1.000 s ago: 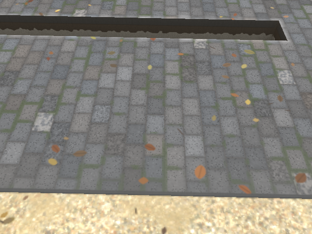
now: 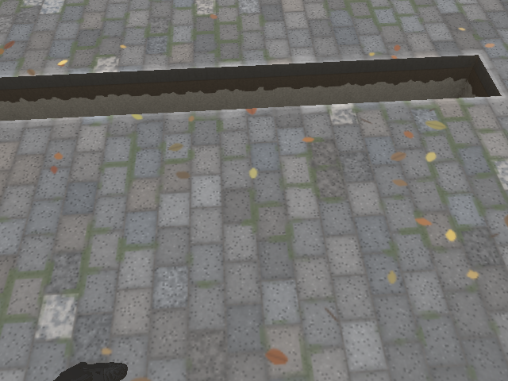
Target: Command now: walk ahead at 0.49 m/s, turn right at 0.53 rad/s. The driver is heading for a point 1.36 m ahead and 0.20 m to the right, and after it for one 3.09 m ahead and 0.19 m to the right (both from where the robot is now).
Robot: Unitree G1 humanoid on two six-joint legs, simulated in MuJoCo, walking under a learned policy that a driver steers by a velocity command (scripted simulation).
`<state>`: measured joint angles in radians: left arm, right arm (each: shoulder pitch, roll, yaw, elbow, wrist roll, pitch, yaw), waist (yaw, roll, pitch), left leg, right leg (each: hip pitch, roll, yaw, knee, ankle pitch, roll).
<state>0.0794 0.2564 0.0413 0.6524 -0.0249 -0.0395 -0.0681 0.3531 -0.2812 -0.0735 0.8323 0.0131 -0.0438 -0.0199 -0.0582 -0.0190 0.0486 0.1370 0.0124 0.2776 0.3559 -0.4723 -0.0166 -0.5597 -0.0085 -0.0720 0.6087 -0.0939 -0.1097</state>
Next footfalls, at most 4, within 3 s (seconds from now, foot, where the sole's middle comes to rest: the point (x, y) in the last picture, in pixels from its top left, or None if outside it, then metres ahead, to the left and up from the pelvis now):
0.02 right None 0.18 -0.08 -0.75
0.48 left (224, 366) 0.49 0.08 -0.75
0.98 right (350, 307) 0.62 -0.26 -0.75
1.52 left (292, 202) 0.98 -0.14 -0.75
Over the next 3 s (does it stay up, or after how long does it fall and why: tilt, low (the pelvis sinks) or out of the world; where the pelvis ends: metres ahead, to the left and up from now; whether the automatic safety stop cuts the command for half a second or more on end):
stays up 1.56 -0.13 -0.02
